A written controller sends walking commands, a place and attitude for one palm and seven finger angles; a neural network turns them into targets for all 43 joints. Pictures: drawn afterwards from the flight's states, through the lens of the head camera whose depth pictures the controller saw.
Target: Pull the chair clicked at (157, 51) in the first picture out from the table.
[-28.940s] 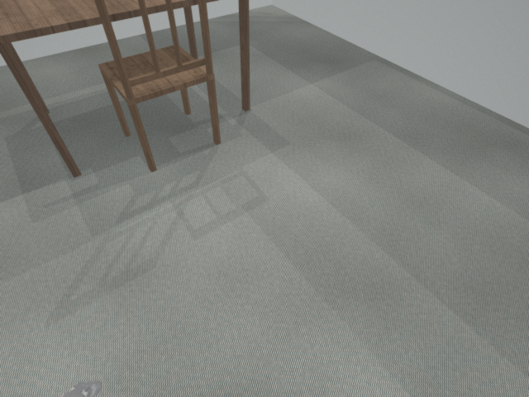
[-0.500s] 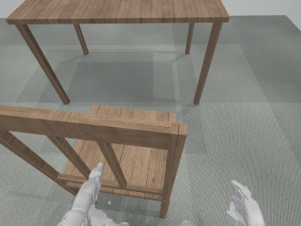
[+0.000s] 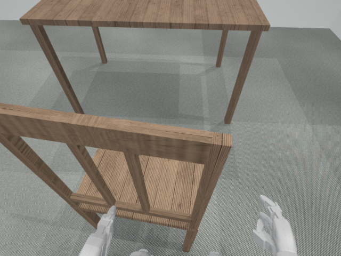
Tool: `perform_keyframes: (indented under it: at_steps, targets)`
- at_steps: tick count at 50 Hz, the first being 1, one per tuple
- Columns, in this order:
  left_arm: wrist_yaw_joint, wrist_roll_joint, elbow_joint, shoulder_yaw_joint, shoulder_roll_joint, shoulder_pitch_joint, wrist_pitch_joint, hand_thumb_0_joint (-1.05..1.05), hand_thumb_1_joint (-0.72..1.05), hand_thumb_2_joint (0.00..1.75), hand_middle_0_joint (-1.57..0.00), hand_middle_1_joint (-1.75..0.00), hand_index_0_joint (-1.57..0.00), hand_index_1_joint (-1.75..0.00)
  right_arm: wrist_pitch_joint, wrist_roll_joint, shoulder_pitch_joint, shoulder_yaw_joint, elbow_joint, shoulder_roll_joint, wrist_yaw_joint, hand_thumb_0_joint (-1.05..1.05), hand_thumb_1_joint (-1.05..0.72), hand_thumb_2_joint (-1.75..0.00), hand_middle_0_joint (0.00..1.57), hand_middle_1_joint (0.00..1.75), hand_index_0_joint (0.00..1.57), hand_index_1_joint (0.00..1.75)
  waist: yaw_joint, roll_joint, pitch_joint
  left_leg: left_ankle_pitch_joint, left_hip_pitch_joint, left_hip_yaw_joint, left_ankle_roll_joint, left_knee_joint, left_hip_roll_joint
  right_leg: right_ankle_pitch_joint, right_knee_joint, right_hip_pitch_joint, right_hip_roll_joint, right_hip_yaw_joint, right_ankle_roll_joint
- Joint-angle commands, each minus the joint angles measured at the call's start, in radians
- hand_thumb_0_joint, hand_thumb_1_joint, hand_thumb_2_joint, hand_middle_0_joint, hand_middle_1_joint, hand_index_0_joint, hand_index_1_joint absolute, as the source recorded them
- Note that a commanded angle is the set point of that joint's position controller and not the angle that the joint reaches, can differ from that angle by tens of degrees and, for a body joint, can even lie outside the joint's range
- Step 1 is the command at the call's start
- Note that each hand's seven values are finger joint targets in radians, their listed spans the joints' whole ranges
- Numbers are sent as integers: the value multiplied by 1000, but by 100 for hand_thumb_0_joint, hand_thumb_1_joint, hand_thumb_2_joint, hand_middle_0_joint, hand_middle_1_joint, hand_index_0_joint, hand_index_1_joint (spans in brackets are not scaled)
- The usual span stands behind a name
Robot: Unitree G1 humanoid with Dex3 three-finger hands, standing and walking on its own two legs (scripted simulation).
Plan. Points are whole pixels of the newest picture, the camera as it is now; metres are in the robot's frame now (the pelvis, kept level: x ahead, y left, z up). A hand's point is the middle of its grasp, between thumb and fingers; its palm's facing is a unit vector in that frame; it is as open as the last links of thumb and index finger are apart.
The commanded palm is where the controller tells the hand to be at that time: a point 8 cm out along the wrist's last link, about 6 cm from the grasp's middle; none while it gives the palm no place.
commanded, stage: draw the hand back to the body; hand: left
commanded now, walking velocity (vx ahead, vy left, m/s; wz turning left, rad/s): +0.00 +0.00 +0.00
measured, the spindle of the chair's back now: (97, 179) +0.30 +0.20 +0.00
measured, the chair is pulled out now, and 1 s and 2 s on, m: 0.62 0.62 0.62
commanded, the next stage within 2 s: step back with the hand held close in 1.58 s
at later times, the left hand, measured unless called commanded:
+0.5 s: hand (86, 239) +0.15 +0.15 +0.10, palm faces +0.03 -0.99 -0.10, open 17.4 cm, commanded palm +0.12 +0.21 +0.11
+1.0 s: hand (23, 195) +0.19 +0.23 +0.18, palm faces +0.37 -0.82 -0.44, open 12.3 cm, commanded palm +0.15 +0.27 +0.21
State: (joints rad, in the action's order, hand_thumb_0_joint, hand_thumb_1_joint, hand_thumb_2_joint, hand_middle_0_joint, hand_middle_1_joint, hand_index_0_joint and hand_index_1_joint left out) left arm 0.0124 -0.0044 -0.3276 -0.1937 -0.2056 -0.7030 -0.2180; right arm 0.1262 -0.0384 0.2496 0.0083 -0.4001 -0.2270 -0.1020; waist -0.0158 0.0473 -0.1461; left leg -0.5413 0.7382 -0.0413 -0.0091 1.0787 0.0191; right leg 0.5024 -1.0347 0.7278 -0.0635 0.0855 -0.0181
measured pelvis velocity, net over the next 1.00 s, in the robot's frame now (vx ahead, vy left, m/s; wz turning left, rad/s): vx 0.02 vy -0.01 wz -0.01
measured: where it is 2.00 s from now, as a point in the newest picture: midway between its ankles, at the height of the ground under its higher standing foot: outside the picture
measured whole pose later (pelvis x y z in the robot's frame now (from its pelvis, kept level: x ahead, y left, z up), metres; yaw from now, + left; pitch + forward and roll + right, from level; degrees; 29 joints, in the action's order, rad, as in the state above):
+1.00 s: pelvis +0.02 -0.01 +0.05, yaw -1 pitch +0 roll -1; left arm -0.16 -0.05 -0.52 0.22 -0.35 -0.62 0.01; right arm 0.16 -0.02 0.20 0.01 -0.60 -0.22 -0.11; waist 0.08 0.08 -0.02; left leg -0.43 0.30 -0.02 -0.02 0.74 0.04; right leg 0.39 -0.70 0.31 -0.03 0.08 -0.01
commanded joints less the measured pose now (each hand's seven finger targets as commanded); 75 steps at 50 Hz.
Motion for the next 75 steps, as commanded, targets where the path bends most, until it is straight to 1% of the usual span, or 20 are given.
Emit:
perform_keyframes:
  at_steps: [1, 3, 5, 10, 13, 17, 18, 21, 25, 26, 27, 30, 33, 39, 53, 60, 64, 69, 71, 75]
  targets:
    - [-14, -142, -365, 38, 69, 10, 201, 0, -55, 20, 0, 0, 0, 0, 87, -5, -75, -46, 171, -101, -1, 0, -90, -90, 20, 30, 20, 30, -13, -89, -81, 267, -69, -11, 21, -124, -32, -209, 133, -5, 45, 51, 26]
    - [-25, -145, -343, 103, -6, -38, 309, 0, -55, 20, 0, 0, 0, 0, 118, -4, -67, -57, 134, -106, 8, 0, -90, -90, 20, 30, 20, 30, 13, -40, -126, 296, -67, -12, 11, -108, -27, -217, 98, -10, 47, 42, 36]
    - [-20, -154, -370, 99, 11, -66, 399, 0, -55, 20, 0, 0, 0, 0, 131, -6, -68, -63, 123, -99, 30, 0, -90, -90, 20, 30, 20, 30, 24, 13, -137, 310, -72, -11, 0, -101, -26, -204, 78, 9, 45, 39, 37]
    - [26, -117, -306, 93, 6, -67, 637, 0, -55, 20, 0, 0, 0, 0, 120, 3, -119, -84, 88, -86, 84, 0, -90, -90, 20, 30, 20, 30, 29, -3, -105, 245, 62, -7, -2, -25, -11, -136, -12, 117, 41, 28, 43]
    - [64, -122, -306, 160, -50, -153, 577, 0, -55, 20, 0, 0, 0, 0, 73, -16, -138, -90, 139, -96, 84, 0, -90, -90, 20, 30, 20, 30, 54, 4, -158, 165, 46, 6, 8, -74, -10, -76, 25, 41, 42, 13, 45]
    - [65, -189, -474, 239, -101, -74, 465, 0, -55, 20, 0, 0, 0, 0, 45, -34, -127, -74, 173, -94, 44, 0, -90, -90, 20, 30, 20, 30, 39, -37, -167, 122, 4, 2, 21, -116, -18, -43, 102, -21, 46, 10, 31]
    - [53, -203, -480, 283, -127, -56, 456, 0, -55, 20, 0, 0, 0, 0, 47, -35, -123, -73, 163, -93, 32, 0, -90, -90, 20, 30, 20, 30, 37, -63, -168, 133, -4, -1, 23, -116, -16, -49, 115, -32, 50, 12, 29]
    - [53, -240, -469, 284, -96, -24, 466, 0, -51, 22, -1, -1, -1, -1, 75, -37, -109, -61, 130, -94, 18, 0, -90, -90, 20, 30, 20, 30, 17, -67, -117, 130, -36, -9, 24, -131, -15, -41, 159, -29, 51, 18, 23]
    - [87, -257, -398, 320, -119, -11, 459, 0, -37, 29, -2, -4, -2, -4, 113, -41, -107, -57, 89, -102, 10, 0, -90, -90, 20, 30, 20, 30, 14, -55, -79, 137, -72, -9, 23, -164, -11, -53, 206, -63, 43, 16, 21]
    - [-46, -88, -348, 427, -306, -82, 369, 0, -33, 31, -3, -5, -3, -5, 61, -8, -82, -61, 72, -88, -8, 0, -90, -90, 20, 30, 20, 30, 94, 4, -130, 151, -123, 8, 22, -203, 37, -85, 240, -160, 1, -38, 47]
    - [-89, -71, -420, 354, -199, -88, 332, 0, -30, 32, -4, -5, -4, -5, 47, -4, -82, -49, 100, -73, -8, 0, -90, -90, 20, 30, 20, 30, 65, 14, -84, 160, -145, 7, 22, -223, 29, -113, 255, -161, -10, -21, 44]
    - [-147, -43, -412, 352, -193, -75, 279, 0, -19, 37, -5, -8, -5, -8, 22, 0, -103, -44, 78, -71, -14, 0, -90, -90, 20, 30, 20, 30, 71, 8, -24, 193, -201, 11, 26, -255, 43, -148, 288, -198, -6, -6, 45]
    - [-179, -37, -433, 397, -250, -9, 268, 0, -8, 43, -7, -10, -7, -10, 30, 4, -131, -38, 60, -79, -26, 0, -90, -90, 20, 30, 20, 30, 76, -25, 17, 187, -240, 12, 30, -297, 44, -148, 344, -247, -6, -7, 45]
    - [-199, -32, -409, 448, -267, 68, 279, 0, 14, 53, -10, -14, -10, -14, 69, 9, -141, -32, 8, -85, -29, 0, -90, -90, 20, 30, 20, 30, 84, 4, 75, 229, -346, 16, 30, -373, 44, -211, 417, -311, -8, -12, 46]
    - [-197, -48, -396, 623, -335, 188, 299, 0, 65, 78, -16, -25, -16, -25, 88, 16, -174, -41, -79, -95, -2, 0, -90, -90, 20, 30, 20, 30, 98, 29, 69, 449, -514, 25, 20, -518, 46, -465, 521, -511, -9, -24, 44]
    - [-198, -61, -355, 698, -360, 272, 308, 0, 90, 90, -20, -30, -20, -30, 81, 20, -180, -46, -109, -101, 8, 0, -90, -90, 20, 30, 20, 30, 99, 2, 68, 512, -571, 31, 22, -565, 50, -522, 562, -562, -11, -22, 38]
    - [-180, -62, -284, 636, -285, 219, 299, 0, 90, 90, -20, -30, -20, -30, 62, 19, -187, -52, -111, -101, 21, 0, -90, -90, 20, 30, 20, 30, 97, -42, 92, 538, -568, 36, 24, -581, 54, -545, 585, -576, -13, -15, 33]
    - [-187, -50, -397, 670, -346, 256, 309, 0, 90, 90, -20, -30, -20, -30, 69, 24, -189, -53, -108, -103, 23, 0, -90, -90, 20, 30, 20, 30, 112, 65, 45, 593, -606, 25, 17, -605, 57, -526, 587, -603, -16, -17, 42]
    - [-190, -52, -386, 679, -348, 230, 310, 0, 90, 90, -20, -30, -20, -30, 70, 23, -187, -56, -112, -103, 21, 0, -90, -90, 20, 30, 20, 30, 112, 22, 40, 603, -618, 29, 19, -604, 60, -536, 591, -605, -14, -15, 41]
    - [-190, -51, -366, 671, -333, 236, 306, 0, 90, 90, -20, -30, -20, -30, 68, 22, -189, -53, -121, -103, 18, 0, -90, -90, 20, 30, 20, 30, 106, 49, 73, 584, -608, 31, 14, -611, 61, -517, 596, -594, -13, -15, 42]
